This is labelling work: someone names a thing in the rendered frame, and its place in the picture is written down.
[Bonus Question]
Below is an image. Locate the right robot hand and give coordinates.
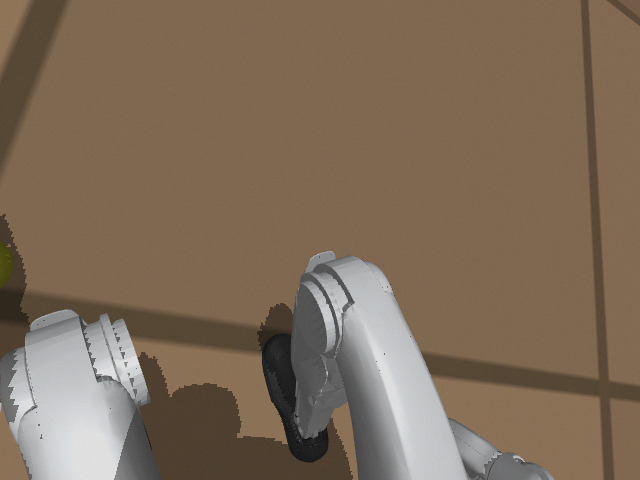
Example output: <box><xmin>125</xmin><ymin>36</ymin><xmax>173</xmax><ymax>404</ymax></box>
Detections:
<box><xmin>448</xmin><ymin>418</ymin><xmax>503</xmax><ymax>480</ymax></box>

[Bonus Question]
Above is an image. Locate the right robot foot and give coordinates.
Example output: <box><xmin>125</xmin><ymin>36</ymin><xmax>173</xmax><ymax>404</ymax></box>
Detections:
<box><xmin>262</xmin><ymin>334</ymin><xmax>328</xmax><ymax>463</ymax></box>

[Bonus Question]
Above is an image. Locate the ball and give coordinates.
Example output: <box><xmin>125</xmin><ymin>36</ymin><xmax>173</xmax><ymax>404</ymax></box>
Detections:
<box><xmin>0</xmin><ymin>241</ymin><xmax>14</xmax><ymax>288</ymax></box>

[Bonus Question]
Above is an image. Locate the right robot arm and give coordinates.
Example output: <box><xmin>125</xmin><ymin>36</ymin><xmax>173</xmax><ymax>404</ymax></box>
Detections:
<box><xmin>487</xmin><ymin>452</ymin><xmax>555</xmax><ymax>480</ymax></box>

